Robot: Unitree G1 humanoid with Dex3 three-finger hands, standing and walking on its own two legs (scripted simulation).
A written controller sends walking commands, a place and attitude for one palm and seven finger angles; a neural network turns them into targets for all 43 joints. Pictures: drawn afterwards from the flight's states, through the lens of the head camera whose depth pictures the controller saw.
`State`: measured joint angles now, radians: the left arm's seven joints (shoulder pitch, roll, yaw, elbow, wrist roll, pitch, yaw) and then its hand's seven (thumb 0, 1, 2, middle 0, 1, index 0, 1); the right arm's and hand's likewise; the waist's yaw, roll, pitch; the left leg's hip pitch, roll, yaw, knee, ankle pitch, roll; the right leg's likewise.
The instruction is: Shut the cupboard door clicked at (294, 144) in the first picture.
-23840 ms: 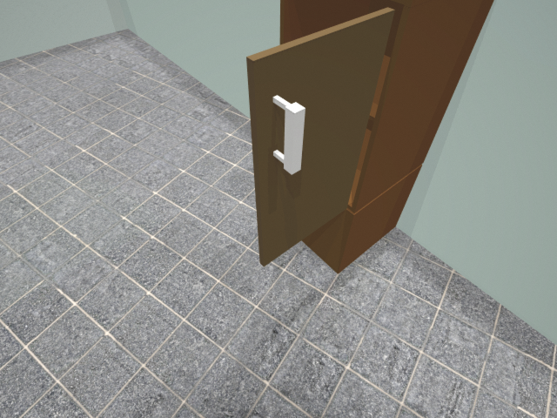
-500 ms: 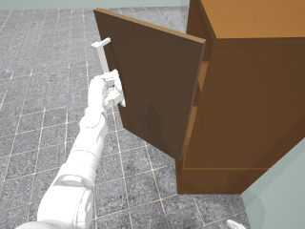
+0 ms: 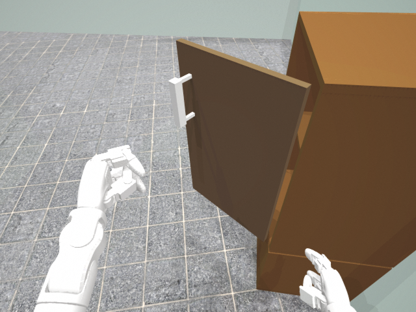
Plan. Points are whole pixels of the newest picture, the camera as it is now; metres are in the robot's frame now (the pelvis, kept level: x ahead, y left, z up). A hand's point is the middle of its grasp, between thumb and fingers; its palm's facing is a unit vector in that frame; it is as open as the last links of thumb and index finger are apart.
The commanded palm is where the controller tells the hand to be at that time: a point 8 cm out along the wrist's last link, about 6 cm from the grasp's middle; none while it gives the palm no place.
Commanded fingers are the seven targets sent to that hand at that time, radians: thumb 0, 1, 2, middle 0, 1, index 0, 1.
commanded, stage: draw the hand back to the body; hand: left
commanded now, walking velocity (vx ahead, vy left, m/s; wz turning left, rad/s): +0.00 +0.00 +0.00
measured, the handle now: (184, 100) +0.61 +0.13 +0.10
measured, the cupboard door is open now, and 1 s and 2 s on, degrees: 55 55 55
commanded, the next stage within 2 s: step back with the hand held close in 0.88 s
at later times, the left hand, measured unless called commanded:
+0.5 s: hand (33, 220) +0.20 +0.28 +0.16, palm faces +0.44 -0.80 -0.40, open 6.1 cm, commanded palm +0.14 +0.32 +0.17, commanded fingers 0.00 0.90 0.90 -0.20 -0.30 -0.20 -0.30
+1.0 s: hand (23, 229) +0.18 +0.28 +0.16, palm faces +0.48 -0.79 -0.38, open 7.4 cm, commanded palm +0.13 +0.31 +0.17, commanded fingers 0.00 0.90 0.90 -0.20 -0.30 -0.20 -0.30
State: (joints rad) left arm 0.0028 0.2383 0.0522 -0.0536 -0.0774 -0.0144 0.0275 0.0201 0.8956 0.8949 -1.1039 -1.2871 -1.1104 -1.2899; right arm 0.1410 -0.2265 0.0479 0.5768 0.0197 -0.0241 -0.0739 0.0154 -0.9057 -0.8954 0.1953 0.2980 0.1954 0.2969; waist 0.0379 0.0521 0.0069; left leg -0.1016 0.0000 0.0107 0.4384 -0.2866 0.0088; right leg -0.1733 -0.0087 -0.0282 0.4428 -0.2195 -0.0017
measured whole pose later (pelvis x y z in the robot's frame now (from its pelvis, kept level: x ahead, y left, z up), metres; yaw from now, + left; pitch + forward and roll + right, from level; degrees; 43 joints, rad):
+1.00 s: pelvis -0.01 +0.01 +0.00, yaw +0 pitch -6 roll -1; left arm 0.43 0.34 0.35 -0.36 -0.06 -0.09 0.11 0.02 0.89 0.89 -0.21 -0.30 -0.21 -0.30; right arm 0.20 -0.21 0.03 0.64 0.00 -0.07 -0.07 0.02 -0.90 -0.90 0.20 0.30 0.20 0.30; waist 0.07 0.06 0.03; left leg -0.04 -0.01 0.01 0.41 -0.27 0.02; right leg -0.09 -0.02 -0.03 0.38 -0.19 0.01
